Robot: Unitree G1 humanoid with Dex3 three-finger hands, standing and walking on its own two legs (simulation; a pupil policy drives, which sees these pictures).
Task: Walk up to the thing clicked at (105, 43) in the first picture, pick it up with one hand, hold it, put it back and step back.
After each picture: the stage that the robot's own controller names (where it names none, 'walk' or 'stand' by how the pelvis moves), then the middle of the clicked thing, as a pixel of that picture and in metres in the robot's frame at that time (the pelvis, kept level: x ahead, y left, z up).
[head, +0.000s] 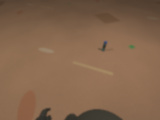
stand; (104, 46) +1.52 -0.34 -0.66
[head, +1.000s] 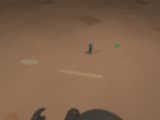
walk; (90, 49) +1.43 +0.04 -0.63
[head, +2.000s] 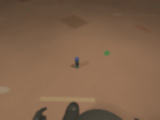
walk; (77, 63) +0.93 +0.24 -0.64
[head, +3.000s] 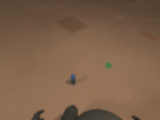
walk; (73, 80) +0.57 +0.20 -0.63
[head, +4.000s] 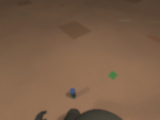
stand; (73, 93) +0.40 +0.21 -0.63
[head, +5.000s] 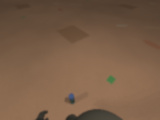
stand; (72, 99) +0.36 +0.19 -0.65
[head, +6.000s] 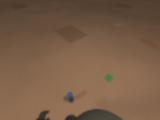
stand; (70, 97) +0.38 +0.21 -0.66
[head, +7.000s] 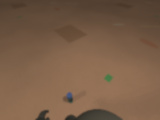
stand; (70, 98) +0.37 +0.22 -0.66
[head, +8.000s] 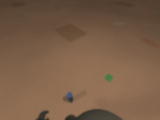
stand; (70, 97) +0.37 +0.21 -0.66
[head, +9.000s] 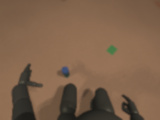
go down; (66, 72) +0.41 +0.22 -0.44
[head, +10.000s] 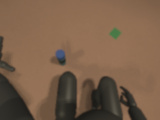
go down; (61, 58) +0.45 +0.25 -0.27
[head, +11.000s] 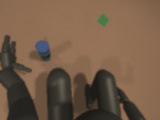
close in; (45, 53) +0.43 +0.28 -0.19
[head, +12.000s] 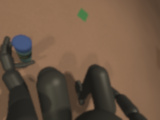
close; (24, 51) +0.42 +0.30 -0.15
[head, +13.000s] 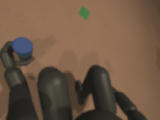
lift; (24, 52) +0.40 +0.31 -0.15
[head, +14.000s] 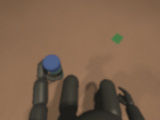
lift; (56, 70) +0.31 +0.23 +0.00
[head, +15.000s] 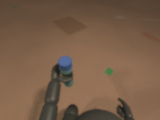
hold; (67, 73) +0.32 +0.16 +0.05
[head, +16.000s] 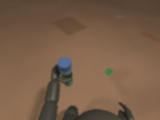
hold; (66, 74) +0.32 +0.16 +0.04
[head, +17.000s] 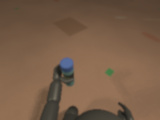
hold; (68, 74) +0.32 +0.15 +0.04
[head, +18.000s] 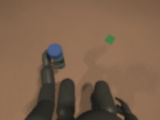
crouch; (58, 59) +0.41 +0.20 -0.04
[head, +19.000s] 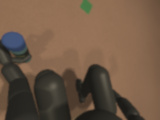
lower; (20, 51) +0.42 +0.30 -0.16
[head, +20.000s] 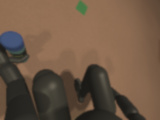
lower; (18, 50) +0.42 +0.31 -0.16
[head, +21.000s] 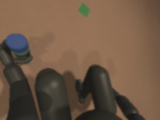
lower; (22, 52) +0.41 +0.31 -0.15
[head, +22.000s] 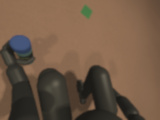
lower; (25, 53) +0.40 +0.30 -0.15
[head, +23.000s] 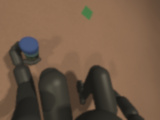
loosen; (32, 53) +0.40 +0.28 -0.15
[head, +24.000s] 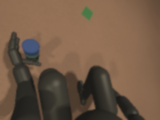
withdraw; (32, 54) +0.40 +0.28 -0.16
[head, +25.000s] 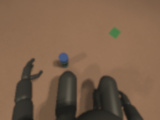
walk; (64, 61) +0.43 +0.23 -0.26
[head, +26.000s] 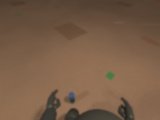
stand; (71, 98) +0.36 +0.17 -0.59
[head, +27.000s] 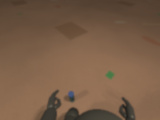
stand; (71, 97) +0.37 +0.18 -0.60
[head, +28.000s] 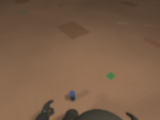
stand; (72, 96) +0.37 +0.17 -0.62
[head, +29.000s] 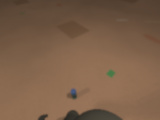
walk; (74, 94) +0.40 +0.18 -0.65
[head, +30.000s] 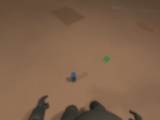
walk; (73, 77) +0.54 +0.16 -0.64
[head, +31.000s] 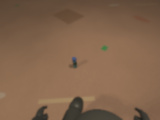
walk; (74, 62) +0.83 +0.28 -0.63
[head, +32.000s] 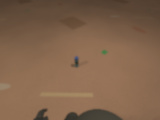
stand; (76, 62) +1.00 +0.22 -0.65
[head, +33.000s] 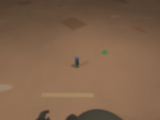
stand; (77, 62) +1.00 +0.23 -0.66
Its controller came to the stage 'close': yes
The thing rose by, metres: 0.68
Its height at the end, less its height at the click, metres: +0.00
